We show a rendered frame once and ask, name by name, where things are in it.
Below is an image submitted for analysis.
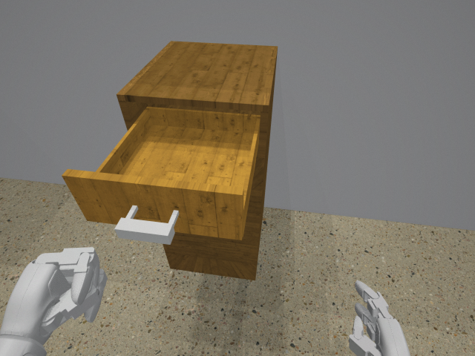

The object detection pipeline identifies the left robot hand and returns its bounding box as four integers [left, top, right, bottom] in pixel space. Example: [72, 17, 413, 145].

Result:
[0, 247, 108, 345]

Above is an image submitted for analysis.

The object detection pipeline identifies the drawer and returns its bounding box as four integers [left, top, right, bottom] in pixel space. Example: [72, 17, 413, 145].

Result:
[62, 107, 261, 240]

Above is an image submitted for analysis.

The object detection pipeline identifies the handle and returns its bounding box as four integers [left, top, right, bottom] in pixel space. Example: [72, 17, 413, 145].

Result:
[114, 205, 179, 245]

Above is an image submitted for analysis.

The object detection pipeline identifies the right robot hand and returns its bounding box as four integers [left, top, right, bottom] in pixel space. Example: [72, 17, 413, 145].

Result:
[349, 280, 410, 356]

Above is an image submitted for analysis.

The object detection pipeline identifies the robot left forearm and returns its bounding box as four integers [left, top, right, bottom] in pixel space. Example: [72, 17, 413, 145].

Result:
[0, 335, 47, 356]

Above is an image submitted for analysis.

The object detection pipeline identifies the cabinet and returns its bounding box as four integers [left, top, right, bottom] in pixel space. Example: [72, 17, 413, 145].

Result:
[117, 41, 278, 280]

